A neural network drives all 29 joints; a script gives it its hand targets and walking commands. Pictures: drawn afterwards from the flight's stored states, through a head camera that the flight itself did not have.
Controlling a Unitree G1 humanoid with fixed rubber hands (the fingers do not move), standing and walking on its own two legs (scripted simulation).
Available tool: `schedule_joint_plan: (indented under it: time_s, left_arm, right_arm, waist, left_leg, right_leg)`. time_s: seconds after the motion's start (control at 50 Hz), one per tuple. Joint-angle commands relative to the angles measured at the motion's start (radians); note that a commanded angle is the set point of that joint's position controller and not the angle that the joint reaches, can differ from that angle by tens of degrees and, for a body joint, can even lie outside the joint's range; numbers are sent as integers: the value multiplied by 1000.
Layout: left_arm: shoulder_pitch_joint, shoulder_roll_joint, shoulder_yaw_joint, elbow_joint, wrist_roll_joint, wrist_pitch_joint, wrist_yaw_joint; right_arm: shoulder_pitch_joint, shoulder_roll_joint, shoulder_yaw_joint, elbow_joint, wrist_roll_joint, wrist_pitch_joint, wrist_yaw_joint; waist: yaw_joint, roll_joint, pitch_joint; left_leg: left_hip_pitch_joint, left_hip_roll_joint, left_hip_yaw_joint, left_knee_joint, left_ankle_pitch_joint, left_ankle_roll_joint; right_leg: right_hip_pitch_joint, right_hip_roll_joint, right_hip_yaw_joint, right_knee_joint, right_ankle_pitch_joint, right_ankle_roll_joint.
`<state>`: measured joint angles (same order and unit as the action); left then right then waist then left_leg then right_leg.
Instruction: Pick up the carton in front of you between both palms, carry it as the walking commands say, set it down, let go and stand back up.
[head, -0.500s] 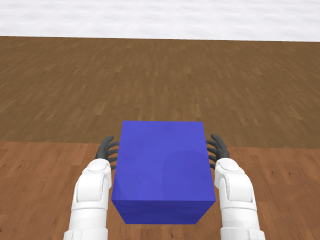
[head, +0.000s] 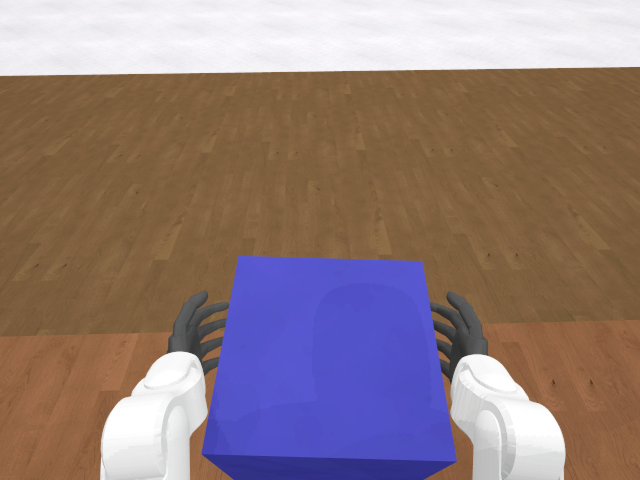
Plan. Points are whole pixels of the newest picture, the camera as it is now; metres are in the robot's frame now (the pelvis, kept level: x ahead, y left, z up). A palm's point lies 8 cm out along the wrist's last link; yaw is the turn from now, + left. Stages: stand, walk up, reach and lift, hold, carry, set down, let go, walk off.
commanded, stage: carry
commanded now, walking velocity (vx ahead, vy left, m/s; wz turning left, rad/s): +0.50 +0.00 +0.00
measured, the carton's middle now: (326, 382) +0.23 -0.01 +0.02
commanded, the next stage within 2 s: none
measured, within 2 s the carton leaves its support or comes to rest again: neither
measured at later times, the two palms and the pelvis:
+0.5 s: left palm (216, 198) +0.53 +0.16 +0.08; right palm (396, 188) +0.54 -0.14 +0.08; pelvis +0.32 +0.01 -0.01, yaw +1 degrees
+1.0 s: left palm (244, 93) +0.88 +0.15 +0.10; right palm (376, 92) +0.88 -0.15 +0.09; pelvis +0.65 +0.00 -0.01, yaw +1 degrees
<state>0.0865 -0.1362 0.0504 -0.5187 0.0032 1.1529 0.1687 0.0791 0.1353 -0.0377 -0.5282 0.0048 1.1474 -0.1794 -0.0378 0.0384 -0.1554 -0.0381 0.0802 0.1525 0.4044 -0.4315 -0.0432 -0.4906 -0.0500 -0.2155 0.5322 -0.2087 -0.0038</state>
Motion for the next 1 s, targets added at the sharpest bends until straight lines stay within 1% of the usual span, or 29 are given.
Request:
schedule_joint_plan:
  time_s: [0.0, 0.02, 0.04, 0.06, 0.08, 0.1, 0.12, 0.14, 0.18, 0.24, 0.32, 0.4, 0.44, 0.46, 0.48, 0.5, 0.52, 0.54, 0.56, 0.58, 0.6, 0.62, 0.64, 0.68, 0.78, 0.9, 0.94, 0.96, 0.98]
  left_arm:
    - [-324, -582, -440, -97, -124, -42, 32]
    - [-320, -554, -432, -82, -123, -42, 44]
    - [-321, -560, -435, -93, -133, -40, 48]
    - [-344, -574, -452, -122, -155, -38, 45]
    - [-367, -602, -467, -139, -167, -40, 37]
    - [-393, -633, -493, -148, -177, -42, 24]
    - [-414, -663, -521, -155, -190, -45, 8]
    - [-428, -680, -547, -167, -204, -50, -8]
    - [-413, -688, -583, -181, -215, -53, -39]
    - [-388, -673, -607, -185, -229, -54, -69]
    - [-311, -617, -575, -157, -200, -42, -69]
    - [-295, -581, -548, -142, -166, -30, -55]
    - [-304, -581, -551, -151, -163, -29, -52]
    - [-308, -581, -555, -157, -164, -29, -50]
    - [-311, -579, -561, -163, -164, -28, -48]
    - [-321, -573, -561, -169, -166, -28, -47]
    - [-324, -579, -574, -198, -171, -25, -49]
    - [-327, -610, -594, -192, -179, -29, -55]
    - [-332, -660, -603, -176, -178, -38, -64]
    - [-330, -708, -605, -164, -172, -49, -73]
    - [-330, -746, -603, -151, -165, -61, -82]
    - [-329, -774, -603, -136, -153, -73, -87]
    - [-320, -793, -605, -122, -144, -83, -91]
    - [-286, -796, -605, -102, -126, -98, -88]
    - [-274, -733, -607, -147, -125, -95, -63]
    - [-387, -563, -566, -171, -157, -60, -26]
    - [-427, -508, -529, -143, -163, -51, -11]
    - [-440, -490, -510, -119, -165, -49, -3]
    - [-448, -472, -489, -92, -166, -50, 5]
  right_arm:
    - [-375, 579, 505, -116, 183, -23, -8]
    - [-391, 552, 505, -137, 187, -14, -11]
    - [-394, 548, 514, -138, 201, -8, -11]
    - [-384, 572, 518, -123, 206, -9, -10]
    - [-377, 603, 509, -111, 204, -12, -5]
    - [-362, 637, 505, -89, 194, -19, 1]
    - [-347, 667, 502, -71, 182, -27, 9]
    - [-337, 686, 503, -68, 167, -35, 16]
    - [-322, 709, 514, -76, 141, -49, 29]
    - [-298, 702, 533, -95, 117, -55, 38]
    - [-251, 662, 541, -94, 107, -40, 34]
    - [-269, 629, 548, -108, 120, -23, 39]
    - [-273, 628, 548, -110, 133, -21, 44]
    - [-269, 631, 546, -103, 137, -22, 45]
    - [-252, 630, 542, -88, 138, -24, 47]
    - [-236, 632, 536, -87, 136, -25, 49]
    - [-246, 633, 539, -77, 139, -31, 54]
    - [-240, 676, 549, -79, 156, -34, 62]
    - [-266, 711, 566, -99, 174, -41, 74]
    - [-281, 753, 585, -102, 179, -52, 84]
    - [-307, 785, 602, -115, 182, -65, 95]
    - [-328, 806, 617, -119, 185, -75, 105]
    - [-327, 813, 624, -117, 187, -82, 114]
    - [-308, 793, 625, -112, 191, -90, 126]
    - [-252, 706, 598, -118, 181, -86, 117]
    - [-328, 557, 526, -121, 153, -58, 51]
    - [-382, 512, 504, -109, 149, -49, 24]
    - [-420, 496, 496, -103, 149, -46, 13]
    - [-455, 480, 490, -96, 147, -42, 2]
  waist:
    - [64, -12, -179]
    - [75, -266, -198]
    - [77, -318, -174]
    - [71, -215, -153]
    - [67, -130, -154]
    - [60, -64, -154]
    - [56, -46, -148]
    - [55, -70, -148]
    - [54, -110, -135]
    - [54, -136, -87]
    - [58, -172, -32]
    - [60, -200, 47]
    - [51, -205, 22]
    - [39, -192, -17]
    - [23, -146, -82]
    - [-3, -51, -153]
    - [0, 231, -243]
    - [17, 237, -209]
    - [12, 165, -193]
    - [16, 63, -198]
    - [20, -6, -180]
    - [26, 1, -176]
    - [28, 24, -174]
    - [29, 58, -146]
    - [24, 92, -54]
    - [21, 107, 47]
    - [26, 106, 37]
    - [40, 98, -2]
    - [74, 51, -68]
  left_leg:
    - [-332, 80, 64, 256, 357, 49]
    - [-522, -26, 64, 567, 153, 0]
    - [-672, -57, -39, 752, -61, 14]
    - [-714, 7, -117, 834, -44, 45]
    - [-716, 37, -134, 856, 2, 60]
    - [-703, 67, -148, 815, 66, 65]
    - [-669, 80, -152, 747, 116, 61]
    - [-637, 66, -128, 691, 147, 57]
    - [-617, 51, -91, 582, 199, 47]
    - [-660, 34, -46, 413, 275, 36]
    - [-631, 1, 17, 239, 355, 41]
    - [-566, -17, 67, 143, 398, 72]
    - [-432, -50, 109, 126, 360, 89]
    - [-295, -90, 154, 95, 326, 91]
    - [-98, -114, 169, 76, 281, 89]
    - [108, 26, -55, 28, 142, 117]
    - [291, 309, -580, -110, -24, 268]
    - [284, 351, -695, -211, 149, 293]
    - [240, 331, -569, -179, 296, 284]
    - [191, 311, -478, -152, 381, 256]
    - [111, 287, -391, -159, 407, 217]
    - [52, 261, -315, -181, 365, 180]
    - [21, 241, -259, -198, 328, 166]
    - [-2, 219, -189, -237, 265, 165]
    - [45, 177, -85, -262, 360, 175]
    - [64, 166, -11, -205, 480, 160]
    - [60, 164, 16, -109, 596, 143]
    - [40, 146, 47, 0, 686, 127]
    - [-13, 98, 87, 193, 736, 100]
  right_leg:
    - [580, -22, 27, -53, -31, -19]
    - [651, -304, 551, -260, -267, -130]
    - [679, -409, 777, -365, -210, -224]
    - [642, -408, 717, -350, -110, -231]
    - [601, -378, 642, -328, -27, -221]
    - [558, -354, 557, -331, -14, -190]
    - [512, -321, 471, -345, -5, -153]
    - [482, -294, 393, -353, 14, -128]
    - [469, -257, 299, -384, 3, -116]
    - [519, -232, 219, -401, 112, -125]
    - [558, -198, 113, -367, 324, -110]
    - [565, -198, 70, -348, 388, -99]
    - [565, -194, 31, -237, 562, -83]
    - [533, -174, -16, -113, 641, -66]
    - [457, -134, -50, 64, 622, -42]
    - [278, -99, -25, 280, 403, -14]
    - [-7, 25, 17, 624, 79, 35]
    - [-145, 59, 151, 772, -240, 20]
    - [-172, -5, 203, 842, -230, -8]
    - [-171, -48, 223, 820, -192, -25]
    - [-142, -78, 232, 745, -135, -31]
    - [-102, -89, 224, 676, -95, -29]
    - [-80, -82, 196, 620, -69, -26]
    - [-84, -73, 152, 499, -38, -10]
    - [-159, -62, 73, 200, 96, 17]
    - [-106, -33, 24, 32, 181, -24]
    - [-5, -9, -1, 20, 150, -44]
    - [105, 26, -34, 5, 110, -49]
    - [280, 78, -69, -19, 50, -50]
